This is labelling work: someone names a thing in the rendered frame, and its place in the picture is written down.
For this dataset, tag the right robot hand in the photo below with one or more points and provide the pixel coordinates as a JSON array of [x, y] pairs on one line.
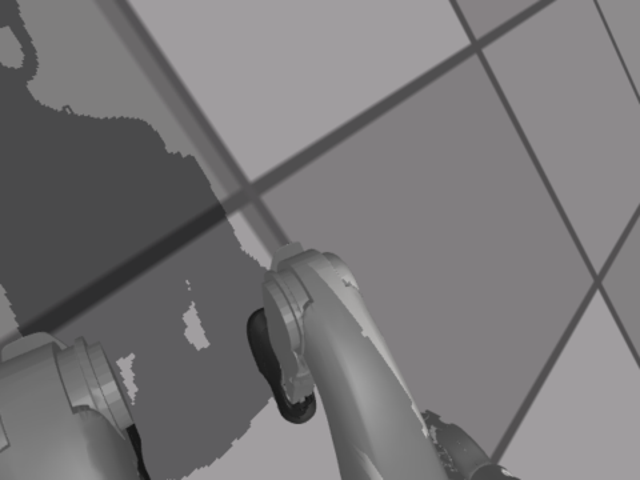
[[461, 456]]

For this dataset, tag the right robot arm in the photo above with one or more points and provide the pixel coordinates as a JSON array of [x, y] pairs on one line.
[[493, 472]]

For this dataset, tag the left robot foot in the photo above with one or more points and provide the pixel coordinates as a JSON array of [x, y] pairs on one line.
[[136, 442]]

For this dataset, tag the right robot foot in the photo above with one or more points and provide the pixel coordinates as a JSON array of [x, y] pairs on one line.
[[269, 367]]

